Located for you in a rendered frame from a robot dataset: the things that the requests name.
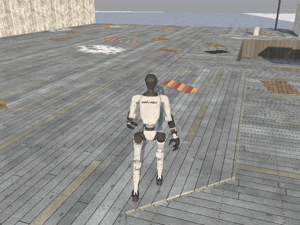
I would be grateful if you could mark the robot right foot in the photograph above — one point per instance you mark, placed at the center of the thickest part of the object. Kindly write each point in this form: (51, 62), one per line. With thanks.
(159, 181)

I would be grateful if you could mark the robot left forearm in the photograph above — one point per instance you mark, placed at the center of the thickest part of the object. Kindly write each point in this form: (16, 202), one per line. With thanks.
(129, 120)

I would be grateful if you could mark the robot right forearm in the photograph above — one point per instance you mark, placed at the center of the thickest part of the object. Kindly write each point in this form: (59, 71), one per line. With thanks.
(172, 128)

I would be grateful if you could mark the robot right shin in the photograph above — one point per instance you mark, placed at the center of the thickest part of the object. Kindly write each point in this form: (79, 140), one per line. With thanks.
(160, 165)

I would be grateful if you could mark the robot left upper arm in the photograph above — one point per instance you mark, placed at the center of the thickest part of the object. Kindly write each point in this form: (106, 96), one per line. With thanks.
(133, 105)

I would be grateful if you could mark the right robot hand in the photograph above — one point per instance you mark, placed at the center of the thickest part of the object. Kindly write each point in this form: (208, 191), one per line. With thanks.
(177, 142)

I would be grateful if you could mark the left robot hand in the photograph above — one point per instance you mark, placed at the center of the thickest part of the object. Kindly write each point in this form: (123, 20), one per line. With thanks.
(133, 123)

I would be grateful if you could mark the robot right upper arm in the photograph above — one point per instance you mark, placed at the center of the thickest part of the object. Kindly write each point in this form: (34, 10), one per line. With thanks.
(167, 107)

